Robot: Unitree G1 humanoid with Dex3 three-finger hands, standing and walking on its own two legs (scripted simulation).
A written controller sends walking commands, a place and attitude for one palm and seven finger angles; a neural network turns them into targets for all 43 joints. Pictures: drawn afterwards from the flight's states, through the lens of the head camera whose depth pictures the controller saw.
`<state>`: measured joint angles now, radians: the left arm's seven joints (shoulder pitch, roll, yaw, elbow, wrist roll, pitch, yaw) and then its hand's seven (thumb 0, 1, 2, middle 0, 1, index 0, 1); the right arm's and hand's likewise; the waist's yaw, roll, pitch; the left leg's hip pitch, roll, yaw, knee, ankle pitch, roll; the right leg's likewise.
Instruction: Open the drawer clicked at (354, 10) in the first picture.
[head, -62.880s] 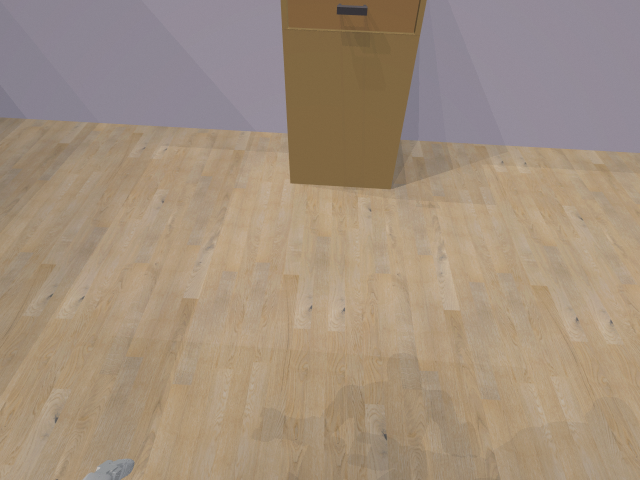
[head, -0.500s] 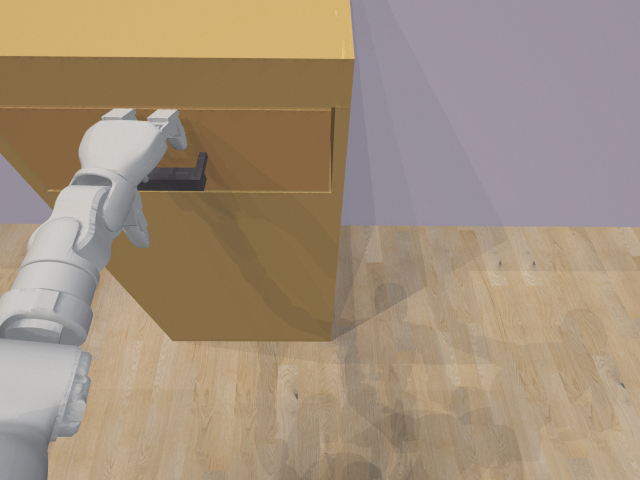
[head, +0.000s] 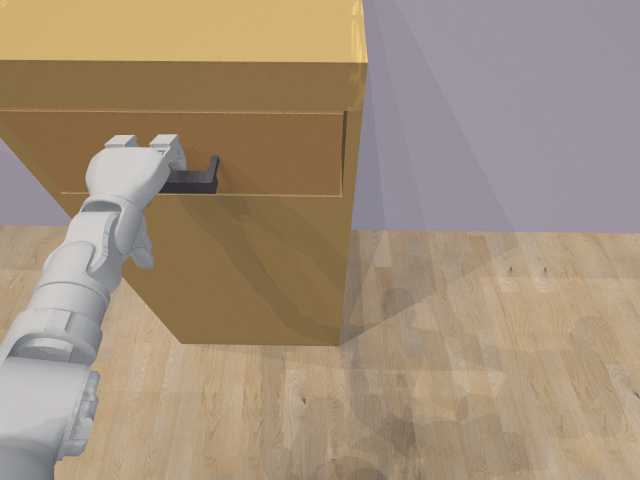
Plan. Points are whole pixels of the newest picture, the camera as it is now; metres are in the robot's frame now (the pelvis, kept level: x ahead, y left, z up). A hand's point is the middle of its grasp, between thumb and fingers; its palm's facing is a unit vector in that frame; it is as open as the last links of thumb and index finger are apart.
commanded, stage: lower the fingers behind the handle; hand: left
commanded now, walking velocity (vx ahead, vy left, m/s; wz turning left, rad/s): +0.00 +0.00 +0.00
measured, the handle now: (181, 171) +0.51 +0.21 +0.06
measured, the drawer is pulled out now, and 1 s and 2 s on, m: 0.00 0.00 0.00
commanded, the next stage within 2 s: close the thumb around the handle in 0.88 s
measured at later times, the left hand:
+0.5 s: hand (156, 213) +0.45 +0.24 +0.04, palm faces -0.05 -0.01 -1.00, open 13.9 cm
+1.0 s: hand (157, 210) +0.46 +0.24 +0.04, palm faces -0.05 -0.01 -1.00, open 14.0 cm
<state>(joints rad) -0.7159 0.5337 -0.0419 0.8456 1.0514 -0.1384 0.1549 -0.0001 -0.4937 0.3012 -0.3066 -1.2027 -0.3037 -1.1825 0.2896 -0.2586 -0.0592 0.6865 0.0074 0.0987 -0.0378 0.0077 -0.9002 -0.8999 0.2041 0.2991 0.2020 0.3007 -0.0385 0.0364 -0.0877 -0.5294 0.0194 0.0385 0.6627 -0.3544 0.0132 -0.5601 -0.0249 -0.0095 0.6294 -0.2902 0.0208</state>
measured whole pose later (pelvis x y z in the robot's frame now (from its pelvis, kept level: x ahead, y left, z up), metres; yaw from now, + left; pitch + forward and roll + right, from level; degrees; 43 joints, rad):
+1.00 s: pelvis +0.00 +0.00 -0.01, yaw -1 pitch +17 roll -1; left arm -0.74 0.55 0.00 0.94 1.08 -0.13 0.23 0.00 -0.49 0.30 -0.32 -1.20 -0.29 -1.20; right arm 0.34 -0.26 -0.06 0.70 0.00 0.09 -0.03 0.01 -0.90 -0.90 0.20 0.30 0.20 0.30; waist -0.08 0.04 -0.12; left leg -0.66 0.03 0.05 0.76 -0.39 0.02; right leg -0.69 -0.01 0.01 0.71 -0.31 0.03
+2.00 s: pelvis +0.00 +0.00 -0.01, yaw -2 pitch +15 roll -1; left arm -0.62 0.53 0.01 0.83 1.06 -0.08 0.22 0.00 0.72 0.79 -0.34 -1.33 -0.32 -1.35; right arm 0.32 -0.26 -0.07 0.69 0.00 0.11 -0.03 0.01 -0.90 -0.90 0.20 0.30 0.20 0.30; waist -0.06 0.05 -0.12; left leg -0.59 0.04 0.06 0.72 -0.39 0.01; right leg -0.64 0.00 0.01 0.68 -0.31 0.02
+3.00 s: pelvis +0.03 -0.01 +0.00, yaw +0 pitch +10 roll +0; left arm -0.08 0.45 -0.01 0.21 1.00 -0.01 0.21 0.00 0.73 0.80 -0.31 -1.30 -0.32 -1.33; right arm 0.16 -0.26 -0.04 0.65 -0.01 0.08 -0.04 0.01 -0.90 -0.90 0.20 0.30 0.20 0.30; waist 0.03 0.06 -0.08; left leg -0.43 0.03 0.02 0.66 -0.41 -0.01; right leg -0.47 -0.01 -0.02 0.66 -0.36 0.00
